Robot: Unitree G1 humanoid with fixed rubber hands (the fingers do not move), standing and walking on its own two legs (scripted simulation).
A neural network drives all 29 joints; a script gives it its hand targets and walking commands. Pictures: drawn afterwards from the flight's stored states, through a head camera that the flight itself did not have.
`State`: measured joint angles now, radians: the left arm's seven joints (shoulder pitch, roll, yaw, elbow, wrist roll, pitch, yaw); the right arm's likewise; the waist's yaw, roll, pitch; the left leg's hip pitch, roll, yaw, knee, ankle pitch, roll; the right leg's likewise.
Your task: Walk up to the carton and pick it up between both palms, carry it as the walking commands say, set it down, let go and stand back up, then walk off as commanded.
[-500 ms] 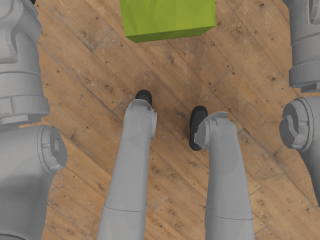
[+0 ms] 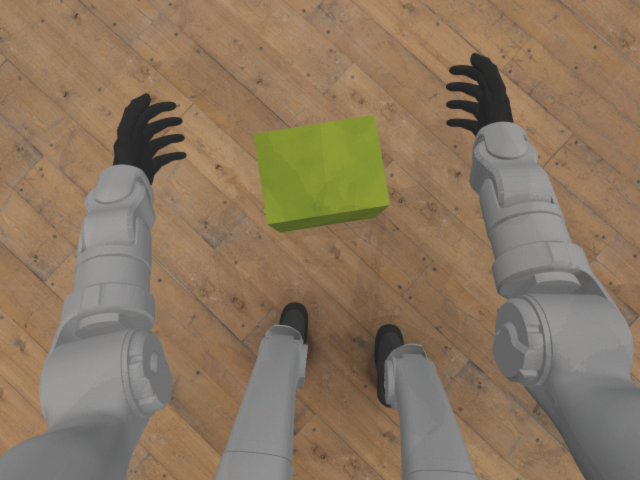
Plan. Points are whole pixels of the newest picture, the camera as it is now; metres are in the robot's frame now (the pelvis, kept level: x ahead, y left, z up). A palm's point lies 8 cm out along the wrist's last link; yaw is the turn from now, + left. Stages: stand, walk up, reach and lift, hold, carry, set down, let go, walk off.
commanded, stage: let go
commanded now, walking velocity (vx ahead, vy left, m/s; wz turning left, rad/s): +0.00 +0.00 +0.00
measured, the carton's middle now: (321, 180) +0.52 +0.08 -0.57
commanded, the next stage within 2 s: stand in 1.22 s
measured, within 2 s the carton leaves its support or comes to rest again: neither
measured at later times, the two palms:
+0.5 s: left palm (114, 323) +0.26 +0.23 +0.00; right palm (618, 284) +0.33 -0.21 -0.02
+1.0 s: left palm (108, 353) +0.23 +0.23 +0.01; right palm out of the picture +0.23 -0.24 +0.03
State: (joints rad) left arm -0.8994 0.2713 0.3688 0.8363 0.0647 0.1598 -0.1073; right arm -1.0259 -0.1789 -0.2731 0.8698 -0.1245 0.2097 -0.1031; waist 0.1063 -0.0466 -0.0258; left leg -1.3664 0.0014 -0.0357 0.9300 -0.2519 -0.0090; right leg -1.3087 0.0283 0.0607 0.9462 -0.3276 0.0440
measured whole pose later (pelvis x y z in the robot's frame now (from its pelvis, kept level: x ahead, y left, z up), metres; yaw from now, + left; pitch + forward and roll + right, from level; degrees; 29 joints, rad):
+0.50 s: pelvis +0.06 -0.02 +0.08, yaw +1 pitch +19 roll +0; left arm 0.01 0.21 0.09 0.51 -0.01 0.01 -0.13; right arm -0.12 -0.15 -0.13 0.57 -0.07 0.04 -0.03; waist 0.09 0.01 -0.05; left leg -0.64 0.01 -0.03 0.51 -0.19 -0.03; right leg -0.60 0.02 0.06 0.55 -0.27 0.01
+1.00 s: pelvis +0.07 +0.00 +0.09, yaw +1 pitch -3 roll +0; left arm 0.22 0.23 0.04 0.39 0.04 0.13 -0.07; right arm 0.23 -0.20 -0.05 0.40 -0.02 0.09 0.07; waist -0.01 -0.05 0.14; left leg -0.16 -0.01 -0.02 0.47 -0.26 0.00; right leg -0.10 -0.01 0.08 0.46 -0.31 0.02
